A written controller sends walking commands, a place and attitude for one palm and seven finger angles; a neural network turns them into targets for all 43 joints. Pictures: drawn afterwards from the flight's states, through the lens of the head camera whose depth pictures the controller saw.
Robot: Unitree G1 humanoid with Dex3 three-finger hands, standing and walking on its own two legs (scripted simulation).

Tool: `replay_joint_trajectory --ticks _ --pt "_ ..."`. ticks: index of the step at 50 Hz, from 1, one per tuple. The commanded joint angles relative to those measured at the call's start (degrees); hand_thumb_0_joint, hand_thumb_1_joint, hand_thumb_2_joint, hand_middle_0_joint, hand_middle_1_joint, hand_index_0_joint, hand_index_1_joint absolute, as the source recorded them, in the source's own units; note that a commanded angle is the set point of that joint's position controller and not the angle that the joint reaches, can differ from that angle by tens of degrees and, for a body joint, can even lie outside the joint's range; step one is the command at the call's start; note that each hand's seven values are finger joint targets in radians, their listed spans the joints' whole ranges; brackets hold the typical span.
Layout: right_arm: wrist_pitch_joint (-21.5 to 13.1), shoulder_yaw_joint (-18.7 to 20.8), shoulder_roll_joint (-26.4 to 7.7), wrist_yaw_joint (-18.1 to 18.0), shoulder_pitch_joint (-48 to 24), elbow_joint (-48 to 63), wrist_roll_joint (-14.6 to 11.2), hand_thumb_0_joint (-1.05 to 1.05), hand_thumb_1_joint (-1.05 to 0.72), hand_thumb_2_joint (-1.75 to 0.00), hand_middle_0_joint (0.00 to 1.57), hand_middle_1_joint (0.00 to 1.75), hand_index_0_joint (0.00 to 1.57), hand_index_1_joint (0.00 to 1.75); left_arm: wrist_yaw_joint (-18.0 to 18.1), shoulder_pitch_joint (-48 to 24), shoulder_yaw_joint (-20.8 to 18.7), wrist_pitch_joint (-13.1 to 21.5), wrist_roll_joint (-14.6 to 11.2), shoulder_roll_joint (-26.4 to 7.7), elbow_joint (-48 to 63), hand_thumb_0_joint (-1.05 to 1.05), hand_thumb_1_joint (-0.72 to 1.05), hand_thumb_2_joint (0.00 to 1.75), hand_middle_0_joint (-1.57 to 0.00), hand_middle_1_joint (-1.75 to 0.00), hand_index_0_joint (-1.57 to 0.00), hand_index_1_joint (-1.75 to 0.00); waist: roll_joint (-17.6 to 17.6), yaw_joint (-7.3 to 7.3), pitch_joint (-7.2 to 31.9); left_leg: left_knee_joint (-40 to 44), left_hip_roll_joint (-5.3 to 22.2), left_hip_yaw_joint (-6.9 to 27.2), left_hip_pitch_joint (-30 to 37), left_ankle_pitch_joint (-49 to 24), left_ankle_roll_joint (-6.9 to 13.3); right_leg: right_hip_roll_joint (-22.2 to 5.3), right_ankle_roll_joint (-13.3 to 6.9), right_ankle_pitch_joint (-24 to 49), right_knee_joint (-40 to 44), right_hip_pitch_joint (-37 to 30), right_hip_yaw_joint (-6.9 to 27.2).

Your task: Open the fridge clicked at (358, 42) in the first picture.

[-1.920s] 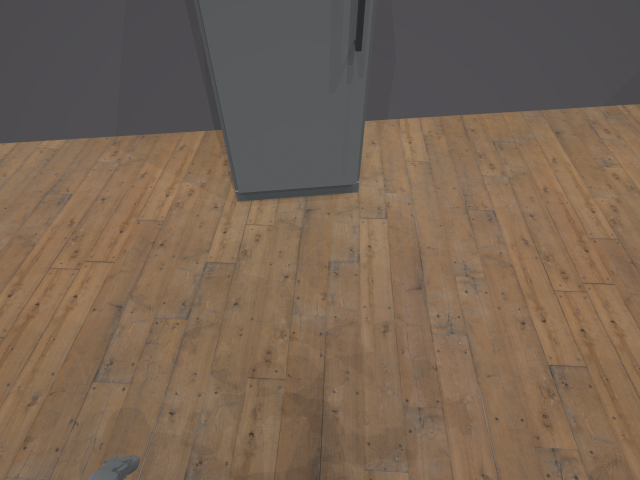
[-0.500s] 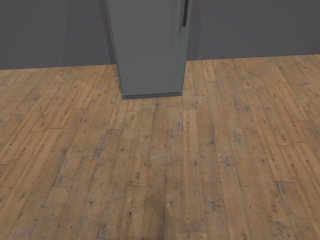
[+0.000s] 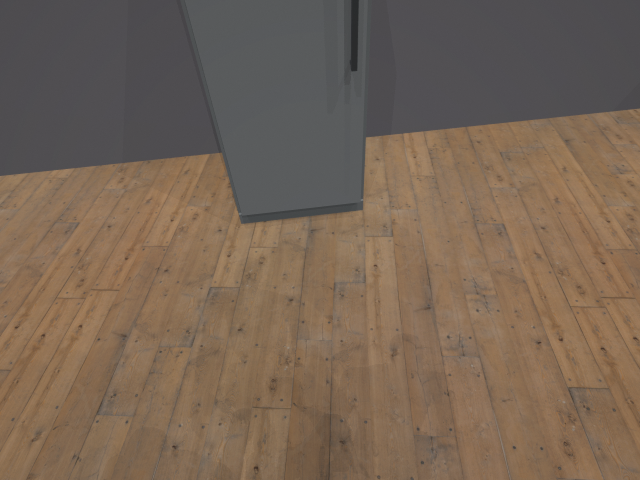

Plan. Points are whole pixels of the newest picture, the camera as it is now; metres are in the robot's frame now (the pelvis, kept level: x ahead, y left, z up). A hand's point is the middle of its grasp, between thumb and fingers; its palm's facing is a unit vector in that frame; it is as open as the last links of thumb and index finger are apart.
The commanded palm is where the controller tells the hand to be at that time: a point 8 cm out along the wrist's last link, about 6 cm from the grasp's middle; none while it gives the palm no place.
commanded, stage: walk to a spot facing it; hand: right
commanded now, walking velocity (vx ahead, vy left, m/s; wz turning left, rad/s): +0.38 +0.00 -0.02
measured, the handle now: (353, 1) +1.33 -0.02 +0.14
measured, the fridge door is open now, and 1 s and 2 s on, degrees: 0 0 0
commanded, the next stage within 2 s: turn to face it in 0.98 s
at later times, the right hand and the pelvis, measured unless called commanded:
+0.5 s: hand (425, 388) +0.32 -0.14 -0.18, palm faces +0.04 +0.99 -0.16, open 7.4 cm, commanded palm none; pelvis +0.23 +0.03 -0.01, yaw -3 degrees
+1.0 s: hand (464, 349) +0.39 -0.22 -0.17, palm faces +0.12 +0.98 -0.14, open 7.4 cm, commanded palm none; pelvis +0.43 -0.05 +0.01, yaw -2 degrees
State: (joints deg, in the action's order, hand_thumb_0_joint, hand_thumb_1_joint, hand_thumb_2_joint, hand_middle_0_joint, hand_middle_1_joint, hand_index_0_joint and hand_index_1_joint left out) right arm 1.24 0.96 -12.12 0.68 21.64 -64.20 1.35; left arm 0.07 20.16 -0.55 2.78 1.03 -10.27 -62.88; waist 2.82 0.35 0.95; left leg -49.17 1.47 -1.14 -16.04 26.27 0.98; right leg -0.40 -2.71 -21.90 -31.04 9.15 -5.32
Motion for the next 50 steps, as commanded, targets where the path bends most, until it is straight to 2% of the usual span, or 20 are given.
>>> replay_joint_trajectory --ticks 1,5,12,14,16,17,18,19,20,22,26,29,36,37,39,40,41,42,45,50 --pt "-3.9 1.8 -4.1 0.2 -10.7 8.2 0.3 0.00 -0.90 -0.90 0.20 0.30 0.20 0.30 1.6 10.5 -1.6 1.8 0.0 -7.9 -1.0 0.00 0.90 0.90 -0.20 -0.30 -0.20 -0.30 -6.0 3.12 -10.1 -15.5 4.7 1.2 -26.3 -4.4 -0.3 -18.9 -8.6 20.0 19.7 -10.9 22.5" --pt "-3.0 1.7 -1.4 0.8 -10.0 7.9 0.1 0.00 -0.90 -0.90 0.20 0.30 0.20 0.30 2.2 12.1 -1.5 2.9 -0.4 -5.6 -2.5 0.00 0.90 0.90 -0.20 -0.30 -0.20 -0.30 -9.1 1.45 -7.9 -13.3 4.7 -1.9 -25.8 -11.1 -1.6 -13.9 -6.5 31.3 19.7 -12.6 11.7" --pt "-3.5 1.4 1.1 1.0 -19.1 11.0 -0.5 0.00 -0.90 -0.90 0.20 0.30 0.20 0.30 2.6 15.0 -1.4 2.8 -0.1 -4.1 -5.1 0.00 0.90 0.90 -0.20 -0.30 -0.20 -0.30 -10.7 2.59 -10.4 9.7 1.0 -8.2 -15.3 -16.9 0.3 -11.8 -5.1 43.9 19.3 -10.0 4.9" --pt "-3.7 1.9 -0.3 0.5 -14.1 9.8 -0.4 0.00 -0.90 -0.90 0.20 0.30 0.20 0.30 2.6 13.8 -2.1 2.6 -0.1 -5.5 -5.4 0.00 0.90 0.90 -0.20 -0.30 -0.20 -0.30 -11.1 -0.09 -6.9 11.5 -0.6 -7.9 -8.2 -15.4 2.2 -13.5 -5.0 55.4 12.5 -11.6 4.3" --pt "-4.3 3.0 -2.7 0.1 -2.0 6.4 0.1 0.00 -0.90 -0.90 0.20 0.30 0.20 0.30 2.5 11.2 -2.6 2.5 -0.4 -6.8 -4.8 0.00 0.90 0.90 -0.20 -0.30 -0.20 -0.30 -8.9 -5.85 -1.0 16.2 -2.0 -7.6 6.2 -18.5 3.5 -12.2 -3.0 56.2 -1.5 -9.1 2.6" --pt "-5.1 4.1 -5.7 -0.3 6.3 4.0 0.6 0.00 -0.90 -0.90 0.20 0.30 0.20 0.30 2.0 11.0 -2.6 2.4 -0.7 -5.9 -4.0 0.00 0.90 0.90 -0.20 -0.30 -0.20 -0.30 -5.4 -9.17 3.9 17.9 2.3 -2.6 21.0 -19.8 5.4 -9.8 -1.2 44.4 -15.4 0.9 1.8" --pt "-5.5 5.5 -11.7 -1.1 11.8 2.8 0.9 0.00 -0.90 -0.90 0.20 0.30 0.20 0.30 1.4 14.6 -1.9 2.6 -1.5 -2.0 -2.7 0.00 0.90 0.90 -0.20 -0.30 -0.20 -0.30 8.7 -9.39 11.2 22.7 19.4 21.6 33.6 -19.0 11.5 -0.8 0.9 6.9 -36.3 16.7 0.3" --pt "-5.2 5.9 -14.0 -1.4 11.4 2.5 -0.4 0.00 -0.90 -0.90 0.20 0.30 0.20 0.30 1.4 13.7 -1.9 2.2 -1.4 -1.8 -1.2 0.00 0.90 0.90 -0.20 -0.30 -0.20 -0.30 8.2 -7.36 12.7 31.1 27.2 35.6 30.7 -16.6 15.0 0.9 0.1 -8.7 -51.4 21.7 6.0" --pt "-4.8 5.6 -11.4 -1.5 5.3 3.6 -0.8 0.00 -0.90 -0.90 0.20 0.30 0.20 0.30 1.3 9.9 -2.6 2.0 -1.3 -1.7 -1.0 0.00 0.90 0.90 -0.20 -0.30 -0.20 -0.30 2.3 -6.09 4.2 34.4 25.5 29.7 22.5 -6.4 14.8 -3.2 -0.8 -4.7 -53.0 23.8 7.4" --pt "-5.4 3.6 -5.7 -1.5 -1.7 5.0 -0.5 0.00 -0.90 -0.90 0.20 0.30 0.20 0.30 0.7 4.2 -2.5 1.3 -0.4 -0.4 0.3 0.00 0.90 0.90 -0.20 -0.30 -0.20 -0.30 -1.5 -2.80 -4.4 36.2 21.3 20.9 5.2 -6.6 10.8 -7.1 -0.1 2.3 -49.8 23.7 7.6" --pt "-6.1 2.4 -2.2 -1.7 -5.2 5.2 0.3 0.00 -0.90 -0.90 0.20 0.30 0.20 0.30 0.1 6.5 -2.4 -1.4 0.5 2.2 0.2 0.00 0.90 0.90 -0.20 -0.30 -0.20 -0.30 -0.6 2.35 -6.1 38.4 16.1 4.9 -6.5 -11.2 7.5 -8.8 2.1 4.8 -39.0 18.7 5.2" --pt "-6.2 2.5 -2.7 -1.6 -5.7 5.2 0.4 0.00 -0.90 -0.90 0.20 0.30 0.20 0.30 -0.8 2.1 -2.7 -1.9 0.4 2.2 3.0 0.00 0.90 0.90 -0.20 -0.30 -0.20 -0.30 3.0 2.85 -8.1 40.7 14.0 0.7 -9.2 -9.5 7.4 -9.6 3.5 9.5 -27.8 17.8 3.1" --pt "-6.0 3.0 -6.1 -1.2 1.3 3.5 0.3 0.00 -0.90 -0.90 0.20 0.30 0.20 0.30 -2.2 -10.5 -2.7 0.0 0.3 -0.2 7.9 0.00 0.90 0.90 -0.20 -0.30 -0.20 -0.30 1.3 -1.84 -7.1 35.4 14.9 0.7 5.6 -17.1 7.3 -6.1 2.7 9.4 -7.5 16.6 -1.7" --pt "-5.9 3.1 -6.2 -1.3 1.5 3.3 0.3 0.00 -0.90 -0.90 0.20 0.30 0.20 0.30 -2.1 -9.9 -2.8 0.3 0.3 -0.8 7.8 0.00 0.90 0.90 -0.20 -0.30 -0.20 -0.30 1.2 -1.31 -6.3 33.4 15.2 0.3 6.0 -18.6 6.9 -5.8 2.4 9.2 -5.1 13.5 -2.2" --pt "-5.6 3.1 -5.5 -1.2 1.4 3.3 -0.1 0.00 -0.90 -0.90 0.20 0.30 0.20 0.30 -1.5 -0.5 -3.7 1.0 0.7 -4.5 5.0 0.00 0.90 0.90 -0.20 -0.30 -0.20 -0.30 -6.3 3.17 -1.3 18.1 11.0 -4.2 1.7 -24.5 4.6 -3.9 1.4 9.9 2.1 -3.6 -2.4" --pt "-5.5 2.8 -2.7 -0.9 2.7 4.2 -0.5 0.00 -0.90 -0.90 0.20 0.30 0.20 0.30 -0.7 7.8 -5.3 1.5 1.4 -10.4 3.1 0.00 0.90 0.90 -0.20 -0.30 -0.20 -0.30 -18.4 6.15 4.3 0.8 4.7 -9.1 -8.3 -15.4 1.1 -15.3 -2.6 7.7 7.6 -16.0 13.7" --pt "-5.7 2.1 -1.4 -0.5 0.6 6.5 -0.6 0.00 -0.90 -0.90 0.20 0.30 0.20 0.30 -0.2 13.1 -6.0 1.2 0.8 -14.6 1.7 0.00 0.90 0.90 -0.20 -0.30 -0.20 -0.30 -26.2 7.07 5.6 -15.7 -0.9 -8.0 -19.5 6.9 -0.6 -25.8 -7.5 12.1 15.2 -20.7 28.8" --pt "-5.5 2.6 -3.7 -0.8 -2.3 7.0 -0.2 0.00 -0.90 -0.90 0.20 0.30 0.20 0.30 0.2 10.8 -5.3 0.7 0.5 -12.9 1.7 0.00 0.90 0.90 -0.20 -0.30 -0.20 -0.30 -17.2 6.67 3.6 -21.8 2.0 -2.4 -21.6 5.9 0.4 -26.3 -8.9 8.0 16.3 -17.0 27.3" --pt "-4.7 3.0 -1.4 -0.1 -3.7 4.8 0.1 0.00 -0.90 -0.90 0.20 0.30 0.20 0.30 0.9 0.9 -3.3 1.8 0.4 -6.2 3.9 0.00 0.90 0.90 -0.20 -0.30 -0.20 -0.30 -6.5 2.13 -3.4 -23.5 6.7 0.5 -20.7 -6.7 -0.3 -21.6 -4.9 16.4 17.9 -5.0 14.2" --pt "-1.9 2.9 2.0 -0.3 0.7 3.3 0.4 0.00 -0.90 -0.90 0.20 0.30 0.20 0.30 1.5 0.7 -2.7 2.8 0.1 -3.1 3.0 0.00 0.90 0.90 -0.20 -0.30 -0.20 -0.30 -7.4 -1.21 -3.3 -19.0 5.7 0.3 -18.6 -13.8 -1.5 -17.7 -3.2 28.1 19.3 -2.7 0.3"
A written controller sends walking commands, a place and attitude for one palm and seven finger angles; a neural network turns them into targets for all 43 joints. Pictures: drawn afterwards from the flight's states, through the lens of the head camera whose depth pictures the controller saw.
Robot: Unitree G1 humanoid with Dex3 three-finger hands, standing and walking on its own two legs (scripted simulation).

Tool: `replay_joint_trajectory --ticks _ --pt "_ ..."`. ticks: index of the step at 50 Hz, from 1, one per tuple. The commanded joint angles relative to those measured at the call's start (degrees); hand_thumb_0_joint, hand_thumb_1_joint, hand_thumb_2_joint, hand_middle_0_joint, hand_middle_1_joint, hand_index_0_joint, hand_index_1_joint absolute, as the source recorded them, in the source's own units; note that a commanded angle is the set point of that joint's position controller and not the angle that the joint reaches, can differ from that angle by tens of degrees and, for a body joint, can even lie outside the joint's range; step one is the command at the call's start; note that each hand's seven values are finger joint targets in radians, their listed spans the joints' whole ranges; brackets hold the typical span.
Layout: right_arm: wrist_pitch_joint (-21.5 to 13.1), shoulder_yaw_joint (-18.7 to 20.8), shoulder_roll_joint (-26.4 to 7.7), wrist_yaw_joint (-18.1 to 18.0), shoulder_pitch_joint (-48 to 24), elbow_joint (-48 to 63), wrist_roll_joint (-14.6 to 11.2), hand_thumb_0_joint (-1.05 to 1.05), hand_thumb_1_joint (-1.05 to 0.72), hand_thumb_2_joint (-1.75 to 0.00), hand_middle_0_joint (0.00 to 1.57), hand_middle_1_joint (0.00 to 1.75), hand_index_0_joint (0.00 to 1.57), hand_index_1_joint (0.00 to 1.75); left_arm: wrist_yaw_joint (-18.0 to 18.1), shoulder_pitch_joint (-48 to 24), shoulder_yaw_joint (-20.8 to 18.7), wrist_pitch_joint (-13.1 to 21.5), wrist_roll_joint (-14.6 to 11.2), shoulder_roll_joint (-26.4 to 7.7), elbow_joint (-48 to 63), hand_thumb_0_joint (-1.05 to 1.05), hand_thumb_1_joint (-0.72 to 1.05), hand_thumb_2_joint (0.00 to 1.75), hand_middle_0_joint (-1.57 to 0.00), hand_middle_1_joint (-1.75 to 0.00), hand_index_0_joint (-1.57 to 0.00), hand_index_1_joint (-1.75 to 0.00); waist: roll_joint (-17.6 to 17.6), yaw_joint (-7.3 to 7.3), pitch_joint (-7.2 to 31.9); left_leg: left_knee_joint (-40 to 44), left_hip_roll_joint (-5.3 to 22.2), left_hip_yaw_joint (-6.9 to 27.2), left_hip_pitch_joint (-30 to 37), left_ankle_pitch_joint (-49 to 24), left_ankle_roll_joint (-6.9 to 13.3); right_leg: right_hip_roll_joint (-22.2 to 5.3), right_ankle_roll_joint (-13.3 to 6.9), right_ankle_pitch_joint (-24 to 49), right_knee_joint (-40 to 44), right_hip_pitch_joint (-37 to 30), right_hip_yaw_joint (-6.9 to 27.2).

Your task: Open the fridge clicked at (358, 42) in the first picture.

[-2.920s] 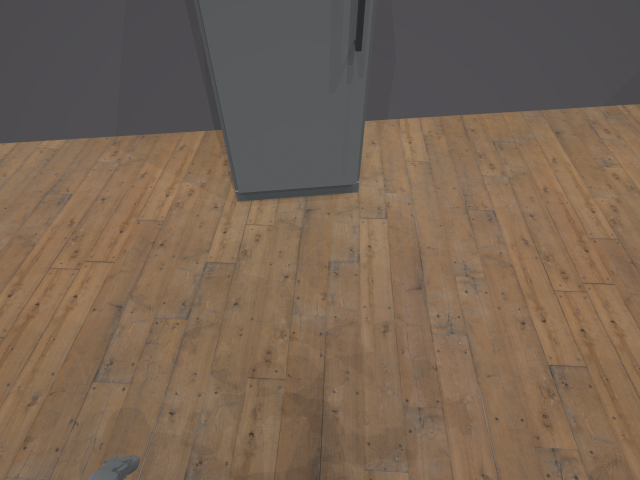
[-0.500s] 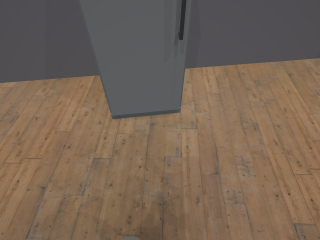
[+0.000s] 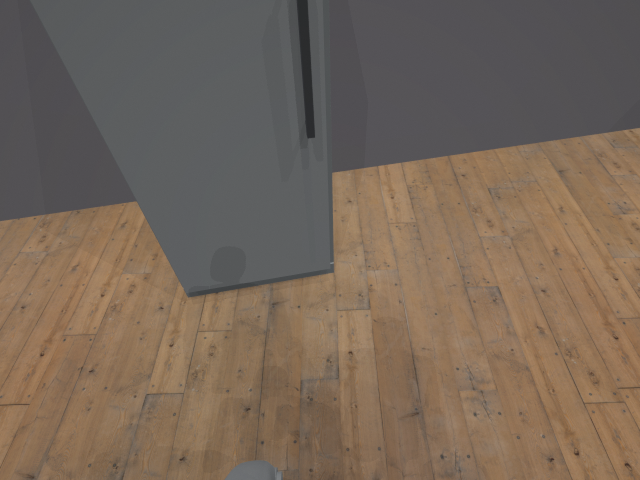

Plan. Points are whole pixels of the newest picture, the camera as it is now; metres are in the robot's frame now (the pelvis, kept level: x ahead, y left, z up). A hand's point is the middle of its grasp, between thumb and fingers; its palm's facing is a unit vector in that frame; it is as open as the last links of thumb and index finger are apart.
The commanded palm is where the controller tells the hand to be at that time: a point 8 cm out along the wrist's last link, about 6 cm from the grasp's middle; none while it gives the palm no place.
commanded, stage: turn to face it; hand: right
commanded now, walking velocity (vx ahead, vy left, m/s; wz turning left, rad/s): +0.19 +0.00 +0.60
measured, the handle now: (304, 52) +0.89 +0.07 +0.13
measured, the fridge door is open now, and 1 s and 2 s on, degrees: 0 0 0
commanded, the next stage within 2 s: take the last steps up to it in 0.30 s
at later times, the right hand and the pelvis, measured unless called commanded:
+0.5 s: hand (402, 424) +0.24 -0.11 -0.17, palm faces -0.14 +0.96 -0.24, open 7.3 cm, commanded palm none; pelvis +0.13 +0.06 -0.01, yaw +10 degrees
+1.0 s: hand (413, 408) +0.27 -0.13 -0.17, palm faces -0.19 +0.97 -0.15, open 7.4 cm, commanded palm none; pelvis +0.22 +0.05 +0.01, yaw +14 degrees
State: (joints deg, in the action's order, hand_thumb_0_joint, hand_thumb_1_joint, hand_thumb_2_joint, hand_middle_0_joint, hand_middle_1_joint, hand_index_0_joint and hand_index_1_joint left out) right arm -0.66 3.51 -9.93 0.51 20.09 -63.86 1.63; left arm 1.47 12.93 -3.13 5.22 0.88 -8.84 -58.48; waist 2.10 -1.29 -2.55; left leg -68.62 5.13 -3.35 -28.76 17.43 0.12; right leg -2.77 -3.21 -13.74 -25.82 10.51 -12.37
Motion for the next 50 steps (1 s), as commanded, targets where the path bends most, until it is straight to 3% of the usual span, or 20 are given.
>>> replay_joint_trajectory --ticks 1,10,12,13,14,15,16,17,19,23,30,33,35,36,37,38,39,41,44,50 --pt "0.4 0.4 0.0 0.0 2.1 3.2 0.1 0.00 -0.90 -0.90 0.20 0.30 0.20 0.30 0.2 7.6 0.0 0.3 0.2 -4.8 -1.6 0.00 0.90 0.90 -0.20 -0.30 -0.20 -0.30 -7.6 0.05 -0.7 1.3 2.1 2.4 -7.0 -6.0 -0.9 -15.4 -2.9 19.6 14.6 -4.1 5.7" --pt "0.5 0.4 -0.5 0.2 -8.3 8.0 -0.2 0.00 -0.90 -0.90 0.20 0.30 0.20 0.30 0.4 10.1 -0.7 -1.4 0.8 -7.3 -3.7 0.00 0.90 0.90 -0.20 -0.30 -0.20 -0.30 -10.0 2.16 -4.6 27.4 -0.4 -3.5 -0.2 -5.9 0.2 -16.7 -3.5 33.2 6.8 -7.2 -0.2" --pt "0.2 0.6 -1.5 0.1 -5.0 7.4 0.0 0.00 -0.90 -0.90 0.20 0.30 0.20 0.30 0.4 9.4 -1.0 -2.0 0.5 -8.1 -3.6 0.00 0.90 0.90 -0.20 -0.30 -0.20 -0.30 -9.5 0.51 -2.0 30.4 -2.1 -4.6 7.4 -7.1 1.0 -16.9 -2.6 34.5 0.7 -6.1 -0.8" --pt "-0.1 0.8 -2.7 0.0 -0.3 6.3 0.1 0.00 -0.90 -0.90 0.20 0.30 0.20 0.30 0.3 8.2 -1.0 -2.3 0.3 -8.7 -3.3 0.00 0.90 0.90 -0.20 -0.30 -0.20 -0.30 -8.8 -1.93 0.3 33.6 -3.0 -5.3 13.0 -9.9 1.1 -15.8 -1.3 32.9 -5.0 -5.5 -2.0" --pt "-0.7 1.4 -5.4 -0.3 3.9 5.0 0.3 0.00 -0.90 -0.90 0.20 0.30 0.20 0.30 0.0 8.5 -0.9 -2.5 0.0 -7.9 -3.1 0.00 0.90 0.90 -0.20 -0.30 -0.20 -0.30 -3.7 -3.71 3.0 38.3 -2.1 -4.2 21.4 -17.9 1.3 -13.1 0.9 25.7 -14.0 -0.7 -3.1" --pt "-1.6 2.6 -11.1 -1.0 7.5 4.4 0.6 0.00 -0.90 -0.90 0.20 0.30 0.20 0.30 -0.3 10.4 -0.5 -2.7 -0.5 -4.7 -2.3 0.00 0.90 0.90 -0.20 -0.30 -0.20 -0.30 9.5 -4.78 8.6 40.3 10.6 11.7 31.5 -36.3 5.8 -6.8 4.0 1.6 -30.3 10.1 -4.5" --pt "-1.7 2.8 -14.0 -1.2 9.6 4.0 -0.8 0.00 -0.90 -0.90 0.20 0.30 0.20 0.30 0.0 11.1 -0.3 -3.3 -0.7 -3.4 -1.1 0.00 0.90 0.90 -0.20 -0.30 -0.20 -0.30 14.2 -3.42 12.8 44.9 19.5 24.0 33.1 -53.8 12.9 -0.8 5.6 -23.1 -43.7 14.9 1.9" --pt "-1.3 2.5 -13.0 -1.8 5.7 5.2 -1.3 0.00 -0.90 -0.90 0.20 0.30 0.20 0.30 0.6 10.1 -0.5 -4.2 -0.9 -4.0 -1.0 0.00 0.90 0.90 -0.20 -0.30 -0.20 -0.30 7.9 -2.39 10.6 47.2 19.3 20.7 28.3 -47.1 15.1 -3.2 5.2 -22.0 -45.7 14.8 8.7" --pt "-0.8 2.0 -9.9 -2.5 -3.1 7.8 -1.1 0.00 -0.90 -0.90 0.20 0.30 0.20 0.30 0.1 7.5 -0.2 -5.0 -0.4 -3.2 -1.1 0.00 0.90 0.90 -0.20 -0.30 -0.20 -0.30 6.8 -0.31 6.9 51.1 14.9 19.8 20.0 -28.0 12.4 -5.0 5.6 -15.1 -47.4 16.5 10.5" --pt "-0.8 1.3 -7.5 -2.3 -8.7 9.2 -0.4 0.00 -0.90 -0.90 0.20 0.30 0.20 0.30 -0.5 9.8 -0.2 -6.1 0.6 -2.8 -2.5 0.00 0.90 0.90 -0.20 -0.30 -0.20 -0.30 3.4 2.92 5.7 54.6 9.3 10.7 11.1 -8.8 9.1 -5.0 6.0 -8.4 -37.6 12.1 9.3" --pt "-1.0 1.9 -8.7 -1.3 -4.9 7.6 0.0 0.00 -0.90 -0.90 0.20 0.30 0.20 0.30 -1.3 4.9 -0.3 -5.0 0.5 -2.4 0.2 0.00 0.90 0.90 -0.20 -0.30 -0.20 -0.30 4.0 0.31 3.2 59.3 9.1 15.7 12.6 10.2 11.2 -2.9 5.4 -11.7 -18.6 10.0 7.0" --pt "-0.6 1.9 -8.9 -1.1 -6.0 7.3 -0.4 0.00 -0.90 -0.90 0.20 0.30 0.20 0.30 -1.1 7.8 -0.1 -4.4 0.5 -2.2 -0.7 0.00 0.90 0.90 -0.20 -0.30 -0.20 -0.30 4.2 1.79 2.3 58.6 7.5 15.2 8.8 13.9 10.0 -0.9 4.7 -9.3 -9.2 2.0 5.8" --pt "-0.3 1.7 -7.7 -1.0 -7.4 7.3 -0.9 0.00 -0.90 -0.90 0.20 0.30 0.20 0.30 -0.7 13.4 0.1 -3.7 0.3 -2.4 -2.8 0.00 0.90 0.90 -0.20 -0.30 -0.20 -0.30 0.1 4.34 1.8 53.2 3.8 11.6 2.1 16.6 6.8 -0.7 4.1 -5.6 1.9 -8.5 5.7" --pt "-0.1 1.2 -5.2 -0.6 -7.9 8.3 -1.3 0.00 -0.90 -0.90 0.20 0.30 0.20 0.30 -0.3 15.4 -0.4 -3.3 0.8 -5.5 -3.3 0.00 0.90 0.90 -0.20 -0.30 -0.20 -0.30 -10.7 5.18 -0.8 43.5 -0.8 7.6 -5.0 16.6 4.1 -7.5 1.7 -16.0 10.0 -10.7 16.7" --pt "-0.2 0.8 -2.3 -0.1 -9.2 9.8 -1.4 0.00 -0.90 -0.90 0.20 0.30 0.20 0.30 -0.1 16.6 -1.4 -3.4 1.4 -10.2 -2.4 0.00 0.90 0.90 -0.20 -0.30 -0.20 -0.30 -22.9 6.26 -5.2 28.1 -6.6 -1.9 -11.2 12.2 1.5 -20.2 -2.9 -31.5 21.0 -7.2 33.2" --pt "-0.2 1.3 -4.1 0.0 -12.3 11.0 -0.3 0.00 -0.90 -0.90 0.20 0.30 0.20 0.30 0.2 13.7 -1.3 -3.5 1.2 -10.4 -1.2 0.00 0.90 0.90 -0.20 -0.30 -0.20 -0.30 -18.9 5.76 -11.1 19.4 -3.5 2.5 -11.7 8.3 1.7 -23.6 -6.1 -33.2 25.0 0.5 37.3" --pt "0.1 1.7 -5.4 0.4 -10.9 9.8 0.4 0.00 -0.90 -0.90 0.20 0.30 0.20 0.30 0.1 10.4 -0.6 -3.3 0.8 -8.2 -0.9 0.00 0.90 0.90 -0.20 -0.30 -0.20 -0.30 -16.8 3.23 -12.3 14.4 -2.3 4.1 -10.2 4.9 2.0 -20.9 -5.5 -30.6 24.7 4.4 32.9" --pt "-0.2 1.8 -3.9 1.2 -7.2 8.1 0.5 0.00 -0.90 -0.90 0.20 0.30 0.20 0.30 0.3 7.9 0.1 -2.0 0.7 -6.6 -0.1 0.00 0.90 0.90 -0.20 -0.30 -0.20 -0.30 -9.7 1.23 -9.0 9.1 -2.0 3.4 -10.4 -1.0 1.1 -15.6 -3.5 -16.8 21.4 0.4 22.9" --pt "-0.5 1.3 -2.5 1.3 -6.3 6.9 0.0 0.00 -0.90 -0.90 0.20 0.30 0.20 0.30 0.6 11.3 0.2 -0.9 0.2 -5.8 -1.6 0.00 0.90 0.90 -0.20 -0.30 -0.20 -0.30 -7.6 1.53 -3.3 7.8 -1.5 1.9 -11.3 -6.0 -0.1 -12.0 -3.2 1.7 18.0 -9.0 14.6" --pt "-0.5 0.3 -1.1 1.1 -13.3 8.7 -0.2 0.00 -0.90 -0.90 0.20 0.30 0.20 0.30 0.7 18.3 0.0 -0.8 0.7 -5.1 -5.5 0.00 0.90 0.90 -0.20 -0.30 -0.20 -0.30 -9.7 4.65 -4.7 20.7 0.4 -1.5 -10.1 -3.7 -0.7 -13.6 -5.4 16.3 15.1 -12.7 11.5"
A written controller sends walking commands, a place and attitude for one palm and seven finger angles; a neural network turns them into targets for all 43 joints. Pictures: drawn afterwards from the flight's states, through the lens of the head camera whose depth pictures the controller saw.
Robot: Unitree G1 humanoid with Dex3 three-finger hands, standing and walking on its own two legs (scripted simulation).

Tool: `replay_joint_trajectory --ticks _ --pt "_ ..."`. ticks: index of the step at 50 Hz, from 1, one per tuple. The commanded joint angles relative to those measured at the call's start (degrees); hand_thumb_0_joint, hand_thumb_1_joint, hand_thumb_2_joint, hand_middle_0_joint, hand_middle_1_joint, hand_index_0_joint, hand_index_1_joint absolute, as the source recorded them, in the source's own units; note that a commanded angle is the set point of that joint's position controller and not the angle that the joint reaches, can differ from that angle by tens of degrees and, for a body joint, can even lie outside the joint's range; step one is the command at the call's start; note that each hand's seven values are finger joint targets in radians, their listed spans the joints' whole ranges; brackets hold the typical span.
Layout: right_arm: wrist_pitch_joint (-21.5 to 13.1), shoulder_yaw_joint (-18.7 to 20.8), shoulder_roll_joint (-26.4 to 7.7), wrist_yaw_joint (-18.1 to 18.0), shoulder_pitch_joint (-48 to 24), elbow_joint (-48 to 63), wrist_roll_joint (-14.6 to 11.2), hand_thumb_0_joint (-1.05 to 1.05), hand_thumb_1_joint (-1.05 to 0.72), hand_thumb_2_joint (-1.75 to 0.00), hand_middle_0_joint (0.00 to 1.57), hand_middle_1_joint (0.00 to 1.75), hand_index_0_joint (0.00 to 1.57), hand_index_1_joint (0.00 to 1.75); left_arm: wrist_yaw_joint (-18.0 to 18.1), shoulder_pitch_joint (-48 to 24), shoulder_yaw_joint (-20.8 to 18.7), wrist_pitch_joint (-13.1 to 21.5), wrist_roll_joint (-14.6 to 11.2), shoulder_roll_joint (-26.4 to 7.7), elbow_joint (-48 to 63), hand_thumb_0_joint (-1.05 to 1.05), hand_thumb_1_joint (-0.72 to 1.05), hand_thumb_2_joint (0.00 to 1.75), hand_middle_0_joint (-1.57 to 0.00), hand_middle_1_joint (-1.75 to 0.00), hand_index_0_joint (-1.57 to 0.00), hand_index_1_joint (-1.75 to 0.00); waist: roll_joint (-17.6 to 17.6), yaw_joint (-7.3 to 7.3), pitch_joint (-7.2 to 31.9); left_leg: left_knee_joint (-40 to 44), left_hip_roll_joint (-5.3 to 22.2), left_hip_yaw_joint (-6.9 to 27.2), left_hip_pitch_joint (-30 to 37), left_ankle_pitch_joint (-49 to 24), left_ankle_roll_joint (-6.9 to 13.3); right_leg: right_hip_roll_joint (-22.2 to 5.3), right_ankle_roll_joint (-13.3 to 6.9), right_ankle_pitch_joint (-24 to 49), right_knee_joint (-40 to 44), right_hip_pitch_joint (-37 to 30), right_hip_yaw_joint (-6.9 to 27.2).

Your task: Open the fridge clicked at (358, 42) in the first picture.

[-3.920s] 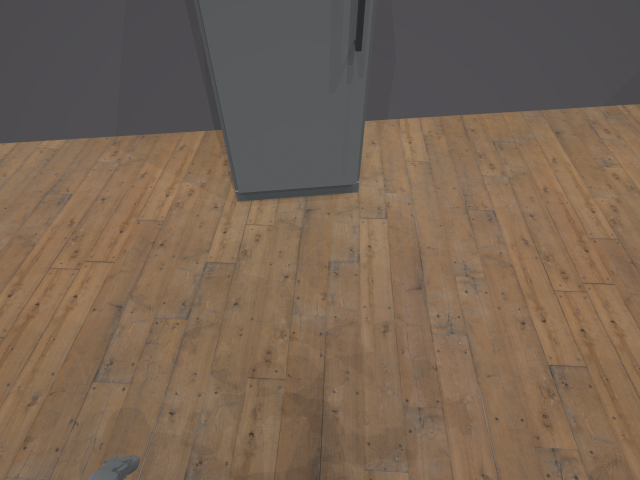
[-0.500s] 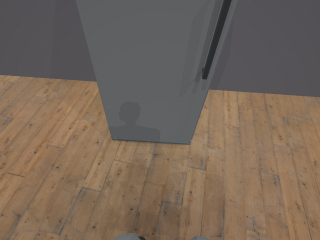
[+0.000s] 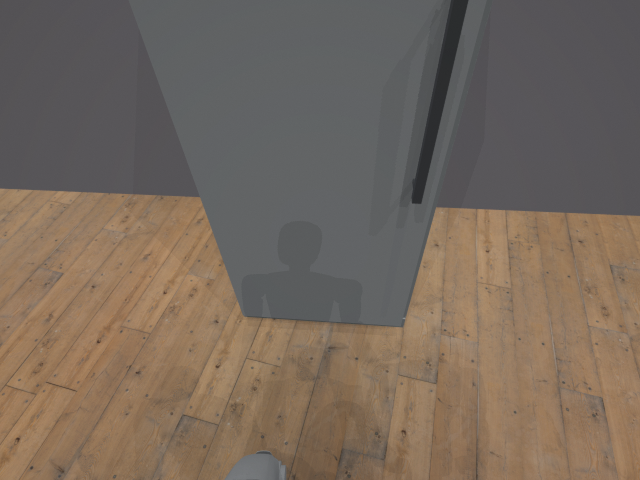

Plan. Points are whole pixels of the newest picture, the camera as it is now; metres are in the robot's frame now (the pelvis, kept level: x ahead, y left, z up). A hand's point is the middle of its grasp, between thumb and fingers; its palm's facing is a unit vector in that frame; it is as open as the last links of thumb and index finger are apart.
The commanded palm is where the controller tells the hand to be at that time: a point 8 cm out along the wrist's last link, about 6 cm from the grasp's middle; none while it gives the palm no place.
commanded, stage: take the last steps up to it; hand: right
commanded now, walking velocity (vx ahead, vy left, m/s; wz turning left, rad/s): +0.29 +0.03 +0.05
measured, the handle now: (433, 109) +0.66 -0.14 +0.12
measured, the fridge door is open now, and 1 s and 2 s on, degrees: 0 0 0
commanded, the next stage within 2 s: come to a stop and stand still in 0.38 s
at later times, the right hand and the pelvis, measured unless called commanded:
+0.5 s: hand (421, 467) +0.19 -0.12 -0.18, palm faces +0.06 +0.98 -0.20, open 7.2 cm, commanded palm none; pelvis +0.15 +0.06 -0.01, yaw -1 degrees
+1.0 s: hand out of the picture +0.16 -0.13 -0.19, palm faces +0.05 +0.96 -0.29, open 7.4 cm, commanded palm none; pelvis +0.14 +0.07 -0.02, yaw +1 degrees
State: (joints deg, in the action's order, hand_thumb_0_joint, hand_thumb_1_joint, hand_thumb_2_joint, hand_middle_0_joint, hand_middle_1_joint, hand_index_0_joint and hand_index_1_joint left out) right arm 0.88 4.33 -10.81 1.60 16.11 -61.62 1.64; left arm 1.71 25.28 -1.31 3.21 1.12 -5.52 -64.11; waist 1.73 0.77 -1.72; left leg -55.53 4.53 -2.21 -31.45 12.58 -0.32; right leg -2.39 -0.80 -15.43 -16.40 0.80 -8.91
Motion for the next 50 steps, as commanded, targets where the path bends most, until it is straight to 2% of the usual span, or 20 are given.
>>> replay_joint_trajectory --ticks 1,5,7,8,9,10,11,14,17,23,27,29,31,34,39,44,47,48,49,50 --pt "-2.2 -0.7 0.2 0.1 -10.3 6.6 -0.3 0.00 -0.90 -0.90 0.20 0.30 0.20 0.30 0.4 6.3 -1.9 1.1 0.6 -8.5 -0.3 0.00 0.90 0.90 -0.20 -0.30 -0.20 -0.30 -9.9 2.89 -6.0 10.5 0.8 -3.4 -6.0 1.6 0.0 -14.2 -7.8 18.9 5.1 -2.6 7.4" --pt "-2.9 -0.7 0.2 -0.1 -9.8 6.1 -0.4 0.00 -0.90 -0.90 0.20 0.30 0.20 0.30 0.2 5.6 -2.2 0.6 0.8 -9.2 -1.2 0.00 0.90 0.90 -0.20 -0.30 -0.20 -0.30 -11.7 2.17 -5.2 19.6 -1.4 -5.7 3.3 2.7 1.8 -14.5 -7.0 23.0 0.5 0.0 6.2" --pt "-3.6 -0.1 -1.2 -0.3 -0.5 3.0 -0.3 0.00 -0.90 -0.90 0.20 0.30 0.20 0.30 0.2 4.0 -2.2 0.4 0.3 -9.4 -1.1 0.00 0.90 0.90 -0.20 -0.30 -0.20 -0.30 -9.1 -2.52 -0.8 26.3 -3.9 -7.5 17.8 -2.1 2.8 -12.0 -5.0 27.9 -9.5 3.4 3.3" --pt "-4.2 0.7 -4.4 -0.7 7.5 0.3 0.0 0.00 -0.90 -0.90 0.20 0.30 0.20 0.30 -0.2 3.4 -2.2 0.7 -0.3 -8.7 -0.8 0.00 0.90 0.90 -0.20 -0.30 -0.20 -0.30 -4.7 -5.91 3.9 27.7 -1.3 -3.8 31.0 -4.6 4.0 -9.6 -3.2 23.7 -19.8 10.3 1.5" --pt "-4.9 2.3 -10.7 -1.6 14.9 -1.3 0.3 0.00 -0.90 -0.90 0.20 0.30 0.20 0.30 -0.9 4.6 -1.5 0.8 -1.0 -5.3 0.6 0.00 0.90 0.90 -0.20 -0.30 -0.20 -0.30 10.0 -8.25 10.8 31.0 13.8 14.7 44.9 -6.3 8.7 -3.6 -0.5 2.6 -36.7 24.6 -2.1" --pt "-4.7 2.4 -13.6 -1.9 17.8 -2.1 -0.8 0.00 -0.90 -0.90 0.20 0.30 0.20 0.30 -0.7 3.1 -1.3 0.5 -1.0 -5.4 2.4 0.00 0.90 0.90 -0.20 -0.30 -0.20 -0.30 13.1 -7.69 12.6 38.0 21.7 27.2 44.6 -10.8 12.7 0.4 0.0 -18.5 -50.4 30.1 3.2" --pt "-4.4 2.2 -12.2 -2.3 13.3 -1.6 -1.1 0.00 -0.90 -0.90 0.20 0.30 0.20 0.30 -0.5 1.7 -1.9 0.2 -0.9 -6.0 2.0 0.00 0.90 0.90 -0.20 -0.30 -0.20 -0.30 8.1 -6.40 8.2 39.8 21.1 24.5 39.0 -5.3 13.8 -1.9 -0.8 -16.0 -55.9 31.9 7.5" --pt "-4.7 0.0 -4.8 -2.7 2.1 1.3 -1.0 0.00 -0.90 -0.90 0.20 0.30 0.20 0.30 -1.0 -1.8 -2.1 -0.8 -0.1 -3.9 1.6 0.00 0.90 0.90 -0.20 -0.30 -0.20 -0.30 0.9 -1.85 -0.2 42.4 15.5 11.5 21.9 -5.9 9.9 -6.4 0.0 -4.8 -54.3 29.8 8.6" --pt "-5.3 -1.1 -1.8 -2.9 0.8 1.5 -0.4 0.00 -0.90 -0.90 0.20 0.30 0.20 0.30 -1.1 0.6 -1.8 -2.3 0.3 -2.0 0.7 0.00 0.90 0.90 -0.20 -0.30 -0.20 -0.30 3.7 1.19 -1.7 42.8 12.3 1.6 16.4 -16.3 8.1 -6.1 1.9 -1.7 -47.3 26.6 6.5" --pt "-5.3 -1.1 -4.4 -2.7 1.9 1.3 -0.4 0.00 -0.90 -0.90 0.20 0.30 0.20 0.30 -2.2 -7.3 -1.4 -2.3 0.1 -3.3 4.2 0.00 0.90 0.90 -0.20 -0.30 -0.20 -0.30 4.6 -0.30 -1.9 43.2 11.2 0.5 20.0 -15.7 9.5 -4.7 2.9 1.1 -29.8 25.7 3.8" --pt "-4.2 -1.6 -4.0 -3.3 2.2 0.4 -0.5 0.00 -0.90 -0.90 0.20 0.30 0.20 0.30 -1.4 -10.6 -0.5 -1.6 -0.2 -3.8 4.6 0.00 0.90 0.90 -0.20 -0.30 -0.20 -0.30 3.9 -0.95 -0.4 36.1 9.0 -1.0 22.5 -27.3 7.7 -2.5 2.9 4.8 -16.1 16.9 3.9" --pt "-3.4 -2.2 -3.0 -3.7 3.0 0.0 -0.7 0.00 -0.90 -0.90 0.20 0.30 0.20 0.30 -1.0 -7.3 -0.7 -0.9 -0.3 -6.6 3.3 0.00 0.90 0.90 -0.20 -0.30 -0.20 -0.30 -1.6 -0.13 3.1 29.5 5.0 -2.7 20.7 -21.6 3.5 -4.4 2.3 27.3 -8.9 6.2 5.7" --pt "-2.1 -2.7 -1.0 -4.4 6.3 -0.1 -1.3 0.00 -0.90 -0.90 0.20 0.30 0.20 0.30 -0.1 -6.9 -1.1 -1.3 -0.5 -11.6 3.4 0.00 0.90 0.90 -0.20 -0.30 -0.20 -0.30 -10.6 -0.76 5.5 28.7 1.5 -3.6 17.8 -1.1 -0.3 -14.1 -2.8 50.8 -10.2 0.9 12.2" --pt "-0.2 -2.4 -2.1 -4.4 6.8 -0.4 -1.0 0.00 -0.90 -0.90 0.20 0.30 0.20 0.30 1.0 -11.0 -1.5 -2.5 -0.8 -12.0 4.4 0.00 0.90 0.90 -0.20 -0.30 -0.20 -0.30 -17.6 -1.26 0.1 20.7 -0.1 -3.4 17.4 12.1 -1.1 -16.2 -6.3 47.4 -3.7 7.4 15.1" --pt "1.0 -1.2 -2.8 -3.8 5.4 1.9 -0.4 0.00 -0.90 -0.90 0.20 0.30 0.20 0.30 1.7 -12.5 -3.2 -3.5 -0.3 -13.9 6.4 0.00 0.90 0.90 -0.20 -0.30 -0.20 -0.30 -9.3 -0.26 6.0 2.0 -1.0 1.7 8.9 19.9 -0.8 -19.2 -11.4 43.5 -4.9 3.1 16.0" --pt "1.2 -0.9 -0.6 -3.4 5.1 3.8 -0.3 0.00 -0.90 -0.90 0.20 0.30 0.20 0.30 0.7 -14.9 -4.1 -3.9 0.2 -13.7 7.9 0.00 0.90 0.90 -0.20 -0.30 -0.20 -0.30 -8.3 -0.61 9.1 6.6 -1.3 -0.1 12.6 16.8 -1.0 -16.8 -9.4 19.3 -2.3 8.9 13.8" --pt "0.7 -1.0 0.0 -3.3 11.4 1.0 -0.5 0.00 -0.90 -0.90 0.20 0.30 0.20 0.30 -0.3 -18.2 -3.9 -4.7 0.4 -12.6 8.0 0.00 0.90 0.90 -0.20 -0.30 -0.20 -0.30 -10.3 -3.34 6.7 23.8 -2.6 -3.6 25.5 8.1 -0.2 -11.8 -4.0 -9.1 0.1 20.6 11.4" --pt "0.4 -0.9 -1.4 -3.3 14.0 0.0 0.0 0.00 -0.90 -0.90 0.20 0.30 0.20 0.30 -0.6 -18.3 -3.6 -5.2 0.1 -10.8 8.0 0.00 0.90 0.90 -0.20 -0.30 -0.20 -0.30 -5.1 -4.35 4.3 31.9 -1.5 -2.1 28.2 7.4 -0.1 -7.4 -1.3 -15.1 -3.5 25.5 8.5" --pt "-0.5 -1.0 -5.1 -3.4 12.1 0.7 0.6 0.00 -0.90 -0.90 0.20 0.30 0.20 0.30 -1.0 -17.3 -2.7 -5.7 -0.7 -6.6 8.4 0.00 0.90 0.90 -0.20 -0.30 -0.20 -0.30 8.3 -3.39 1.3 44.0 7.7 12.5 22.3 22.7 2.9 -1.9 2.2 -14.5 -14.3 27.5 5.1" --pt "-0.1 -0.8 -8.9 -3.6 6.3 3.2 0.4 0.00 -0.90 -0.90 0.20 0.30 0.20 0.30 -1.6 -19.1 -2.5 -6.1 -0.4 -5.9 10.0 0.00 0.90 0.90 -0.20 -0.30 -0.20 -0.30 14.7 -3.16 -4.6 53.2 16.4 22.6 9.8 37.4 6.7 -0.3 3.0 -12.0 -22.1 26.7 4.6"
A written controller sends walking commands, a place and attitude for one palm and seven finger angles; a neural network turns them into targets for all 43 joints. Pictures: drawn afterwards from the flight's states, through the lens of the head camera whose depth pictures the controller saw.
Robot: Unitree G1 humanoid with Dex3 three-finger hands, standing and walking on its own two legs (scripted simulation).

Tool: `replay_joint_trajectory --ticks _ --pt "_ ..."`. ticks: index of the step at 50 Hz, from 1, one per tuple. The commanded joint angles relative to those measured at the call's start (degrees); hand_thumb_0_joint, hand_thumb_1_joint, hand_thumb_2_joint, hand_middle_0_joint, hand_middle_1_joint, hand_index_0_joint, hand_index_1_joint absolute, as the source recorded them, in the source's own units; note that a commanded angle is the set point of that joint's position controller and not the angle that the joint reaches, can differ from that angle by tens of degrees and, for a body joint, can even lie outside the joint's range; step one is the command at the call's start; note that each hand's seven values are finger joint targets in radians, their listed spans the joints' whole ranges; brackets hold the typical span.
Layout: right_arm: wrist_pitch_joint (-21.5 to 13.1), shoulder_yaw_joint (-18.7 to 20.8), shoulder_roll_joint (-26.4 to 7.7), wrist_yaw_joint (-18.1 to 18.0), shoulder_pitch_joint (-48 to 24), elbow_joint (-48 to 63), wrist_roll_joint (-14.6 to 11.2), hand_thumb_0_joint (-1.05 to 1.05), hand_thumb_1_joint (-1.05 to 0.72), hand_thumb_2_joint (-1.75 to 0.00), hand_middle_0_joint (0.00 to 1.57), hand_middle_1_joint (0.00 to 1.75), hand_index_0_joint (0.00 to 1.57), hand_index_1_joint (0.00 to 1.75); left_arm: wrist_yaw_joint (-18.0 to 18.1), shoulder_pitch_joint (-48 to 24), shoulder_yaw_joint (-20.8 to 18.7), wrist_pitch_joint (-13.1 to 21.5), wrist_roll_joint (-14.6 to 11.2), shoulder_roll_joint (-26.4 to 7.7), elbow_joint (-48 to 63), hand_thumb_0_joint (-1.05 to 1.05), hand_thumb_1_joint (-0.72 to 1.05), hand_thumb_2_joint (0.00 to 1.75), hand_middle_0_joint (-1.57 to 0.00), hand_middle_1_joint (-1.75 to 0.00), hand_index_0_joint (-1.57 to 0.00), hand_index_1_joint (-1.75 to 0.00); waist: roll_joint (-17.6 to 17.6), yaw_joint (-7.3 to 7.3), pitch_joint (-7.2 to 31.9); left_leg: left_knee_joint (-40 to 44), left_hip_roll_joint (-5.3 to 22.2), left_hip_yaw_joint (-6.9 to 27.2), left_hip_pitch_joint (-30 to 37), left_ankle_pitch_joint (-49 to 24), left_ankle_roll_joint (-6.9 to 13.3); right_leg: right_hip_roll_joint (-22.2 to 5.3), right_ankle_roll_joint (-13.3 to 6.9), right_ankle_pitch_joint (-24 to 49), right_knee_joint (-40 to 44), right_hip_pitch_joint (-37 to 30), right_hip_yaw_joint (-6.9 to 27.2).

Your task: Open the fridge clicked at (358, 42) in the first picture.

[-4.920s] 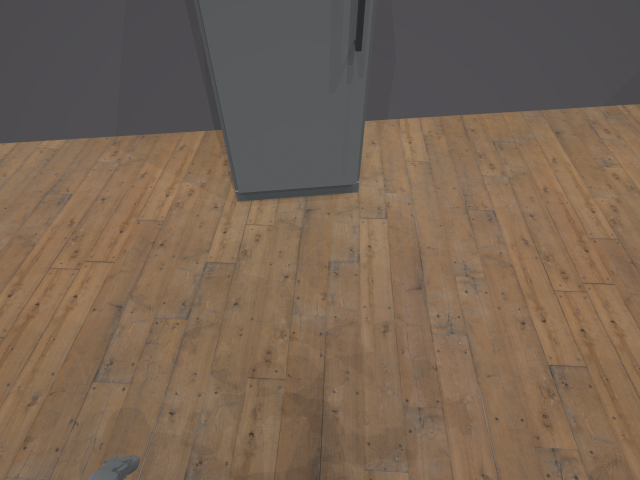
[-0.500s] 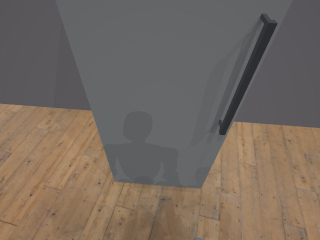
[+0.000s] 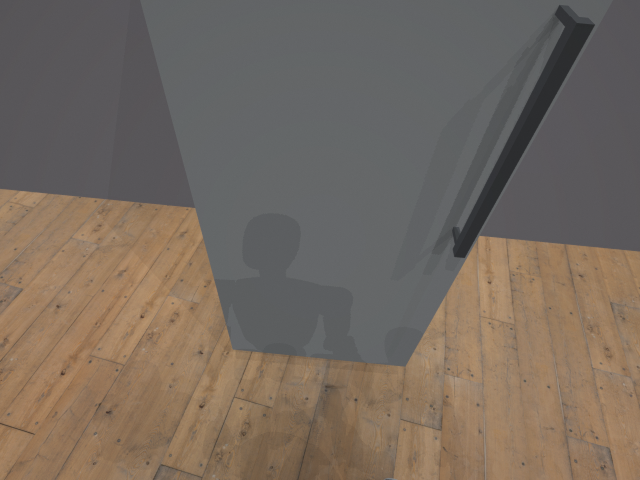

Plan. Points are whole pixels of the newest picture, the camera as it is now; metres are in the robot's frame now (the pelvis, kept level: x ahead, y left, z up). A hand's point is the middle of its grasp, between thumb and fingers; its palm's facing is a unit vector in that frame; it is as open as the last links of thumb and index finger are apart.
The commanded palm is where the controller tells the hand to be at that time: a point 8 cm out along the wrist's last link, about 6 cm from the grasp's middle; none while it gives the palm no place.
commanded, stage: come to a stop and stand still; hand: right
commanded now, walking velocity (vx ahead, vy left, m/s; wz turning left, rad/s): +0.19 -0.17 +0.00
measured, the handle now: (500, 159) +0.52 -0.22 +0.14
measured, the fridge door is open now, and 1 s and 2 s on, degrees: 0 0 0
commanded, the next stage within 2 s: look again from close up in 0.98 s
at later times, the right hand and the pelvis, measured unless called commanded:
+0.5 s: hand out of the picture -0.07 -0.19 -0.16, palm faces +0.14 +0.97 -0.22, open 7.4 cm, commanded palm none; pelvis -0.03 -0.01 +0.01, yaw -3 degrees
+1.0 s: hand out of the picture -0.02 -0.22 -0.16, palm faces +0.04 +0.98 -0.18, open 7.4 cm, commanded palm none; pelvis -0.02 -0.04 +0.02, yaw -1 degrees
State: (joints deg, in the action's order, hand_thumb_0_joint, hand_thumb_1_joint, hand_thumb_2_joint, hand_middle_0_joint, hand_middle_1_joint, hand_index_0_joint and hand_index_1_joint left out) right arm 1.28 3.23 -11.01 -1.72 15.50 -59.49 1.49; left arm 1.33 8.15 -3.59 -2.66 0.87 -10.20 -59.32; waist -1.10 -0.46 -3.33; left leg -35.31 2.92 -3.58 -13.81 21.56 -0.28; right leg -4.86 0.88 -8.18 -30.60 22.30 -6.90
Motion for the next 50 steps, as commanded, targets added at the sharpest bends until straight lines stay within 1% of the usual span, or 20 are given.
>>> replay_joint_trajectory --ticks 1,2,4,6,11,14,16,19,22,23,24,25,26,27,28,29,32,34,42,50 --pt "-0.4 0.5 -10.0 -0.5 1.5 3.4 0.7 0.00 -0.90 -0.90 0.20 0.30 0.20 0.30 -1.6 -2.1 -0.8 -0.3 0.2 -3.4 5.3 0.00 0.90 0.90 -0.20 -0.30 -0.20 -0.30 12.7 -0.75 -5.5 34.9 19.7 24.2 -15.7 28.8 8.5 1.4 0.9 -17.9 -14.6 1.8 5.0" --pt "-1.2 0.6 -9.4 -0.7 -1.5 3.8 0.3 0.00 -0.90 -0.90 0.20 0.30 0.20 0.30 -1.7 -0.8 -0.7 -0.5 0.4 -3.4 3.7 0.00 0.90 0.90 -0.20 -0.30 -0.20 -0.30 14.3 0.07 -7.1 34.3 17.1 22.8 -16.6 25.9 6.8 0.8 0.3 -14.4 -17.4 2.6 7.2" --pt "-1.9 0.2 -7.6 -0.6 -2.0 3.4 -0.1 0.00 -0.90 -0.90 0.20 0.30 0.20 0.30 -1.8 4.5 -0.7 -0.1 0.6 -3.6 0.8 0.00 0.90 0.90 -0.20 -0.30 -0.20 -0.30 9.1 1.50 -7.2 30.9 14.0 16.4 -11.5 13.6 5.3 1.1 0.3 -9.2 -19.9 3.0 6.5" --pt "-2.5 0.0 -6.9 -0.1 0.7 2.7 -0.2 0.00 -0.90 -0.90 0.20 0.30 0.20 0.30 -2.0 7.4 -0.3 0.6 0.5 -3.2 -0.3 0.00 0.90 0.90 -0.20 -0.30 -0.20 -0.30 6.7 0.84 -5.4 26.8 12.3 12.0 -4.3 2.8 4.8 1.9 1.0 -7.3 -19.7 4.4 5.3" --pt "-2.6 0.8 -7.2 -0.6 7.2 1.2 -0.3 0.00 -0.90 -0.90 0.20 0.30 0.20 0.30 -1.4 6.3 -0.3 0.8 0.6 -4.7 1.1 0.00 0.90 0.90 -0.20 -0.30 -0.20 -0.30 6.9 -2.75 -0.9 22.9 16.2 13.6 8.6 -11.0 7.7 1.5 2.5 -9.8 -20.8 8.8 6.5" --pt "-2.6 1.3 -7.5 -1.0 8.3 0.2 0.0 0.00 -0.90 -0.90 0.20 0.30 0.20 0.30 -1.1 5.3 0.0 0.9 0.4 -4.6 2.0 0.00 0.90 0.90 -0.20 -0.30 -0.20 -0.30 8.7 -3.69 1.9 19.9 18.1 14.8 13.7 -21.3 10.1 1.1 2.8 -14.3 -17.8 8.7 6.4" --pt "-2.5 1.3 -7.5 -0.9 8.3 -0.2 0.2 0.00 -0.90 -0.90 0.20 0.30 0.20 0.30 -0.9 5.0 0.5 1.1 0.1 -3.8 2.3 0.00 0.90 0.90 -0.20 -0.30 -0.20 -0.30 9.6 -3.69 3.2 18.7 17.6 14.1 13.7 -25.0 10.3 1.4 2.6 -16.0 -13.7 6.0 5.9" --pt "-2.2 1.2 -7.6 -0.6 6.0 -0.5 0.4 0.00 -0.90 -0.90 0.20 0.30 0.20 0.30 -0.8 6.0 0.8 1.5 -0.4 -2.7 1.7 0.00 0.90 0.90 -0.20 -0.30 -0.20 -0.30 12.7 -2.79 3.8 18.5 15.6 12.3 8.8 -23.8 9.3 2.5 1.9 -15.8 -6.0 -2.2 4.1" --pt "-1.7 0.8 -6.9 -0.4 1.8 -0.7 -0.4 0.00 -0.90 -0.90 0.20 0.30 0.20 0.30 -0.5 11.8 1.2 2.2 -0.5 -2.2 -1.1 0.00 0.90 0.90 -0.20 -0.30 -0.20 -0.30 11.3 0.66 4.5 15.4 10.5 7.4 0.2 -15.4 4.9 3.5 1.2 -3.6 7.5 -15.9 2.5" --pt "-1.4 0.3 -5.4 -0.4 1.5 -0.7 -0.7 0.00 -0.90 -0.90 0.20 0.30 0.20 0.30 -0.2 12.7 1.2 2.7 -0.5 -3.6 -1.8 0.00 0.90 0.90 -0.20 -0.30 -0.20 -0.30 6.6 0.92 4.3 13.0 7.8 5.7 -3.4 -10.7 3.0 1.3 0.5 -1.7 10.0 -19.8 4.2" --pt "-1.1 -0.2 -3.3 -0.2 2.5 -0.6 -0.7 0.00 -0.90 -0.90 0.20 0.30 0.20 0.30 0.0 13.0 0.7 3.1 -0.2 -6.1 -1.6 0.00 0.90 0.90 -0.20 -0.30 -0.20 -0.30 -1.6 0.72 5.0 9.4 4.4 3.0 -5.6 -6.6 1.0 -4.8 -1.3 0.7 11.4 -20.2 10.8" --pt "-1.0 -0.6 -1.4 -0.2 2.6 -0.5 -0.9 0.00 -0.90 -0.90 0.20 0.30 0.20 0.30 0.3 11.2 0.7 3.1 0.0 -8.2 -1.0 0.00 0.90 0.90 -0.20 -0.30 -0.20 -0.30 -6.9 -0.12 3.2 8.6 2.7 -0.1 -3.8 -3.6 -0.7 -9.7 -4.0 0.4 14.4 -14.5 15.0" --pt "-0.9 -0.8 -0.9 -0.2 2.4 -0.9 -0.6 0.00 -0.90 -0.90 0.20 0.30 0.20 0.30 0.3 8.2 1.0 2.7 0.1 -8.6 -0.4 0.00 0.90 0.90 -0.20 -0.30 -0.20 -0.30 -5.8 -1.07 0.4 8.9 2.1 -0.6 -0.6 -3.6 -1.2 -10.3 -4.8 -4.6 16.0 -8.1 14.3" --pt "-0.9 -1.0 -0.8 0.0 2.4 -1.5 -0.4 0.00 -0.90 -0.90 0.20 0.30 0.20 0.30 0.5 6.4 1.3 2.9 0.1 -7.4 -0.4 0.00 0.90 0.90 -0.20 -0.30 -0.20 -0.30 -3.1 -1.50 -1.6 10.1 2.2 -0.2 0.1 -7.7 -1.3 -7.7 -3.8 -5.8 15.8 -6.5 12.3" --pt "-0.8 -1.1 -1.3 0.0 2.0 -2.6 -0.3 0.00 -0.90 -0.90 0.20 0.30 0.20 0.30 0.6 6.2 1.5 3.2 -0.1 -6.4 -0.8 0.00 0.90 0.90 -0.20 -0.30 -0.20 -0.30 -6.6 -1.12 -1.8 10.3 2.7 -0.3 1.7 -10.4 -1.3 -5.8 -3.1 -3.5 16.2 -6.8 11.2" --pt "-0.9 -1.2 -2.1 0.1 2.9 -3.1 -0.3 0.00 -0.90 -0.90 0.20 0.30 0.20 0.30 0.7 6.4 1.7 3.3 -0.2 -6.0 -1.0 0.00 0.90 0.90 -0.20 -0.30 -0.20 -0.30 -6.9 -1.34 -1.7 10.9 2.9 0.3 2.6 -12.4 -1.1 -4.9 -2.8 0.9 15.0 -7.6 10.1" --pt "-1.1 -1.7 -2.9 0.0 3.7 -4.6 -0.4 0.00 -0.90 -0.90 0.20 0.30 0.20 0.30 0.7 6.9 2.1 3.5 -0.4 -5.2 -1.7 0.00 0.90 0.90 -0.20 -0.30 -0.20 -0.30 -3.1 -0.98 -1.3 13.5 3.9 1.7 3.1 -14.7 -1.0 -3.3 -1.9 1.6 13.4 -9.8 8.1" --pt "-1.2 -1.8 -3.3 0.0 3.4 -4.8 -0.4 0.00 -0.90 -0.90 0.20 0.30 0.20 0.30 0.7 7.7 2.2 3.5 -0.5 -5.1 -2.1 0.00 0.90 0.90 -0.20 -0.30 -0.20 -0.30 -0.9 -0.64 -1.8 14.3 4.1 1.9 3.5 -15.1 -1.0 -3.1 -1.6 1.7 13.4 -10.0 7.9" --pt "-1.3 -2.1 -3.3 -0.1 2.8 -5.3 -0.6 0.00 -0.90 -0.90 0.20 0.30 0.20 0.30 0.6 8.3 2.4 4.1 -0.4 -5.0 -3.0 0.00 0.90 0.90 -0.20 -0.30 -0.20 -0.30 -1.8 -0.59 -0.5 14.5 4.5 1.8 5.0 -16.4 -1.1 -2.7 -1.4 2.9 14.5 -11.1 7.6" --pt "-1.6 -2.0 -3.3 -0.4 2.4 -5.2 -0.8 0.00 -0.90 -0.90 0.20 0.30 0.20 0.30 0.8 10.7 2.3 4.3 -0.5 -4.4 -4.5 0.00 0.90 0.90 -0.20 -0.30 -0.20 -0.30 0.1 -0.43 0.3 14.2 4.6 1.5 6.1 -18.9 -0.7 -2.7 -1.4 7.4 13.3 -12.6 6.8"
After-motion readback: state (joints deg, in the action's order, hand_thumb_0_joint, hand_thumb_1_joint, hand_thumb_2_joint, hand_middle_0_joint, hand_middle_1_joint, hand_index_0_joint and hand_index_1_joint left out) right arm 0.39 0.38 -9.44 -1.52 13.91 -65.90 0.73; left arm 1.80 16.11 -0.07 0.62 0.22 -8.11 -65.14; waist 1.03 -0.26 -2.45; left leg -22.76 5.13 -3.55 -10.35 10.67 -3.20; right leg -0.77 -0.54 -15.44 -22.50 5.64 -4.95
